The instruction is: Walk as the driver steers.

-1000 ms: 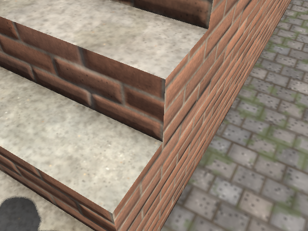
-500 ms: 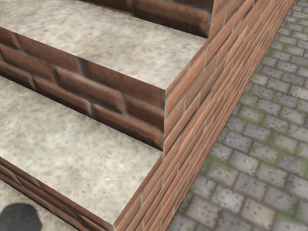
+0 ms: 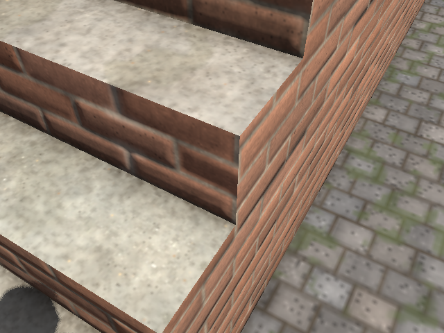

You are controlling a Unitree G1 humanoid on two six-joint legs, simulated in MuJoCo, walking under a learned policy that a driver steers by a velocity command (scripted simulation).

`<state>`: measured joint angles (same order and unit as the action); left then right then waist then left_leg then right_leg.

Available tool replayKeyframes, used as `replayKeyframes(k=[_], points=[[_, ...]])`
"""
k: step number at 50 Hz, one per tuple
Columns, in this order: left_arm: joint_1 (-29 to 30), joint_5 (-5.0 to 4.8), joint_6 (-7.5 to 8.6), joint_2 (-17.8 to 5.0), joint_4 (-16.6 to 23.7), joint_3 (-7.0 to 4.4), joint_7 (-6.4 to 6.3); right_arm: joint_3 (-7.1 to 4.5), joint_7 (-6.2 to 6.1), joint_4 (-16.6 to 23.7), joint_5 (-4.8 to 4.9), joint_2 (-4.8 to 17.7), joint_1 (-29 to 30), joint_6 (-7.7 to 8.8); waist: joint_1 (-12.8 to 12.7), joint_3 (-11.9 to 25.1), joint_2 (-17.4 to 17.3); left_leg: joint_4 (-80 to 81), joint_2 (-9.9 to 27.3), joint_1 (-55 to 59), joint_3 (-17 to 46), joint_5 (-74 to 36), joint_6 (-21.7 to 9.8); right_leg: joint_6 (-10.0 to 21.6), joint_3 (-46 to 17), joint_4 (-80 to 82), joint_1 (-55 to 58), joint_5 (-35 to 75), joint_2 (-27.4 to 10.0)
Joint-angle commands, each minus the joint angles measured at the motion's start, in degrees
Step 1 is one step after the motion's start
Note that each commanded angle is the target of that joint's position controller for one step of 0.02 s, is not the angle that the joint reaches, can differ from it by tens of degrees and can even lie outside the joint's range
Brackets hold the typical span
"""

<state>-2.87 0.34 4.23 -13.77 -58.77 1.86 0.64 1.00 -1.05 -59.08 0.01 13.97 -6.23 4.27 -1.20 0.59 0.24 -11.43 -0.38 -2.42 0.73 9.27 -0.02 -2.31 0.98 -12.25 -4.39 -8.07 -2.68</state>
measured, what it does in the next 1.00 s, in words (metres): stands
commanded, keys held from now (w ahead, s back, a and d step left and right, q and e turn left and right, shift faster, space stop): w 1.00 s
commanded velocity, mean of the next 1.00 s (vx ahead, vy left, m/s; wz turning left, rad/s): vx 0.50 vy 0.00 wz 0.00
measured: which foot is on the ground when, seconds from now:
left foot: down 0.00-1.00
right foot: down 0.00-1.00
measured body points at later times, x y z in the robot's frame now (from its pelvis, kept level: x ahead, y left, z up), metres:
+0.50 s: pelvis +0.00 +0.00 +0.00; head +0.01 +0.00 +0.45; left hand +0.14 +0.25 -0.13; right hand +0.12 -0.25 -0.13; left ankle -0.04 +0.12 -0.75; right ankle -0.02 -0.14 -0.75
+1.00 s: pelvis +0.00 +0.00 +0.00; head +0.00 +0.00 +0.45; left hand +0.14 +0.25 -0.13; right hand +0.12 -0.25 -0.13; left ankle -0.04 +0.12 -0.75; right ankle -0.02 -0.14 -0.75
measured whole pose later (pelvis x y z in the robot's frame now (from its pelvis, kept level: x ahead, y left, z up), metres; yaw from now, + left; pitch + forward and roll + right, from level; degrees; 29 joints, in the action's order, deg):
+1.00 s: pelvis +0.00 +0.00 +0.00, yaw +0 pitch +0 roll +0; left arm -2.9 0.4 4.1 -14.4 -58.9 2.3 0.7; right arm 1.4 -0.9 -59.1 0.1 14.6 -6.3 4.0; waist -1.2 0.5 0.3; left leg -10.9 -0.4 -1.8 0.8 9.2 0.0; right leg -2.6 0.9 -11.8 -3.8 -8.0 -3.0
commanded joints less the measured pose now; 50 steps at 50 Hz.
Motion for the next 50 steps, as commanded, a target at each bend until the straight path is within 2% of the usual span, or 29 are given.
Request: replayKeyframes(k=[1, 50], points=[[3.3, -0.03, 0.68, -6.3, 3.0, -1.04, -0.17, -1.10, -0.17, 2.7, 0.05, 6.6, 1.9, 0.61, 0.0, 3.7, -0.1, 0.0, 7.1, 1.5, 4.5, -15.4, 0.1, 1.2, -3.5, 0.1, 1.0, 13.3, -5.7], [3.4, 0.02, 0.60, -7.0, 3.0, -0.72, -0.09, -0.82, -0.06, 2.6, 0.11, 7.4, 1.9, 0.41, 0.0, 3.1, -0.1, 0.6, 7.1, 1.4, 4.5, -14.1, 0.3, 0.8, -3.4, 0.7, 1.2, 12.2, -5.8]])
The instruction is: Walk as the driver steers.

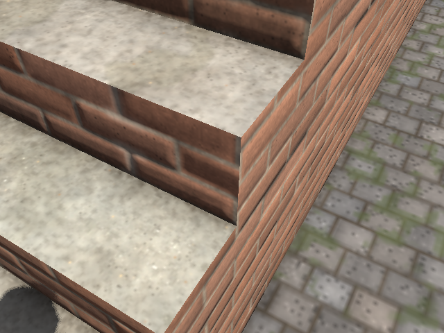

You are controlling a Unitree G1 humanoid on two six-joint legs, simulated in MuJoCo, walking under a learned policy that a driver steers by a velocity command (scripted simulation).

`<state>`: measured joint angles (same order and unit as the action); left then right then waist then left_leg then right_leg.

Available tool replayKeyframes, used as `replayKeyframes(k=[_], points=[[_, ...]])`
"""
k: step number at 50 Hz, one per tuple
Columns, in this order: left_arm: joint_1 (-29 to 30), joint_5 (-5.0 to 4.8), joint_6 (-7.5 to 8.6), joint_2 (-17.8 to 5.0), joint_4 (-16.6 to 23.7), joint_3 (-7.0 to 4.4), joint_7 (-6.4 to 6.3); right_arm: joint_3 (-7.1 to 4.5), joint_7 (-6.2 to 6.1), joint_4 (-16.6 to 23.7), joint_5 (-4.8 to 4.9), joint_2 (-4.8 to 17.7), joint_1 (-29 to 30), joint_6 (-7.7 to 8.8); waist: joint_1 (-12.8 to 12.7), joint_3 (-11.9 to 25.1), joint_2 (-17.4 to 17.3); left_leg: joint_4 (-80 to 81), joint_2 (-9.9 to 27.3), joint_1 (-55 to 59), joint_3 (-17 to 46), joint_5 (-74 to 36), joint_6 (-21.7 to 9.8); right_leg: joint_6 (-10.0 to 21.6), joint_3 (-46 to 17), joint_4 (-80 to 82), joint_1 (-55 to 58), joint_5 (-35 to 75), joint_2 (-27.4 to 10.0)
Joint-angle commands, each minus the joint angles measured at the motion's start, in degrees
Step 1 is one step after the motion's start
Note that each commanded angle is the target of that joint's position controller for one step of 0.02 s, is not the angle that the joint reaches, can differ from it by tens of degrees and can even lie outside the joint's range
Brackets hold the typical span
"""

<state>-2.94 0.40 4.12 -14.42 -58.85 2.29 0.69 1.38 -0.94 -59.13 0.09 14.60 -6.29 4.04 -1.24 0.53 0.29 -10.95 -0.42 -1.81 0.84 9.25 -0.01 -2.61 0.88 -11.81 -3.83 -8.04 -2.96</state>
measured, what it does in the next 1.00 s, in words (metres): stands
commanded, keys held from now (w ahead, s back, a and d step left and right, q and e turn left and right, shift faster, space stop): w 0.30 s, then no key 0.70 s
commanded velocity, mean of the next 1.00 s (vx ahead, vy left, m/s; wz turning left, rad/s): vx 0.26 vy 0.00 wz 0.00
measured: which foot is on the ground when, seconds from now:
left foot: down 0.00-1.00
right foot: down 0.00-1.00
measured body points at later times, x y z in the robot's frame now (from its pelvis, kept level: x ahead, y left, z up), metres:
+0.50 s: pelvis +0.00 +0.00 +0.00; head +0.00 +0.00 +0.45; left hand +0.12 +0.25 -0.13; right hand +0.10 -0.26 -0.14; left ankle -0.04 +0.12 -0.75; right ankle -0.02 -0.15 -0.75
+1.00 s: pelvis -0.02 +0.00 +0.00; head -0.01 +0.00 +0.44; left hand +0.06 +0.26 -0.15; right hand +0.05 -0.27 -0.15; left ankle -0.04 +0.12 -0.75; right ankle -0.02 -0.15 -0.75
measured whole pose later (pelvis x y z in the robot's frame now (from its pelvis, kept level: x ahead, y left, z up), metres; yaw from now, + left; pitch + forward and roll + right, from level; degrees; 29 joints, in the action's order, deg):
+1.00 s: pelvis -0.02 +0.00 +0.00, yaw +0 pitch -1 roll +0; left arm -7.5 0.9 1.9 -14.9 -61.7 0.5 0.9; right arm -0.3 -1.5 -61.6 0.3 14.5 -10.5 2.1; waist -1.1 -2.0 0.5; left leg -18.5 -0.1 -5.6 0.8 11.8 0.4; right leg -2.5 0.9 -18.9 -7.5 -10.3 -3.0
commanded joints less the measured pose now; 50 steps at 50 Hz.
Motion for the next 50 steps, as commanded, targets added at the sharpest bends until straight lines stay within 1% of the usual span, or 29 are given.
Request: replayKeyframes(k=[1, 15, 19, 34, 39, 41, 43, 50], points=[[3.5, -0.04, 0.70, -6.4, 3.1, -1.14, -0.14, -1.19, -0.16, 2.7, 0.03, 6.7, 2.0, 0.63, 0.0, 3.2, -0.1, 0.2, 7.1, 0.8, 4.4, -14.1, 0.3, 1.1, -3.3, 0.3, 0.6, 12.2, -5.5], [3.4, -0.03, 0.70, -6.5, 3.1, -1.14, -0.12, -1.17, -0.15, 2.7, 0.04, 6.8, 1.9, 0.62, 0.0, 3.1, -0.1, 0.2, 7.1, 0.8, 4.4, -13.9, 0.3, 1.1, -3.3, 0.3, 0.7, 12.2, -5.5], [1.3, -0.01, 0.60, -6.9, 2.0, -1.42, -0.07, -1.49, -0.06, 1.7, 0.07, 7.2, 0.1, 0.49, 0.0, 2.7, 0.0, -1.2, 7.2, 0.1, 3.9, -14.5, 0.2, 1.1, -3.0, -1.5, 0.9, 13.8, -5.6], [-2.1, 0.22, -0.44, -7.3, 0.2, -2.35, 0.06, -2.49, -0.25, -0.5, 0.13, 7.3, -3.3, -0.61, 0.0, 0.9, -0.2, -4.1, 6.9, -2.0, 3.6, -12.0, 0.1, 1.0, -2.6, -4.5, -1.5, 10.8, -5.0], [-3.2, 0.28, -0.76, -7.3, -0.2, -2.50, 0.11, -2.66, -0.34, -1.0, 0.17, 7.2, -4.3, -0.94, 0.0, 0.3, -0.2, -4.6, 6.8, -2.6, 3.7, -11.0, 0.1, 0.9, -2.7, -4.9, -2.2, 9.7, -4.9], [-3.4, 0.42, -1.23, -7.5, -0.5, -2.71, 0.01, -2.63, -0.61, -0.6, 0.24, 6.9, -4.0, -1.12, 0.1, 0.1, -0.3, -4.8, 6.4, -3.0, 3.6, -10.2, 0.4, 0.8, -2.4, -5.1, -2.4, 10.5, -4.9], [-3.8, 0.44, -1.44, -7.4, -0.6, -2.80, 0.01, -2.72, -0.69, -0.8, 0.26, 7.1, -4.6, -1.23, 0.1, 0.0, -0.2, -4.9, 6.3, -3.4, 3.6, -9.6, 0.4, 0.8, -2.4, -5.2, -2.4, 9.9, -4.9], [-4.4, 0.54, -1.86, -7.1, -1.0, -2.94, 0.12, -2.80, -0.78, -0.9, 0.14, 6.7, -5.3, -1.58, 0.1, -0.8, -0.1, -5.2, 6.2, -4.4, 3.8, -6.9, 0.4, 0.8, -2.5, -5.2, -3.8, 7.0, -4.6]])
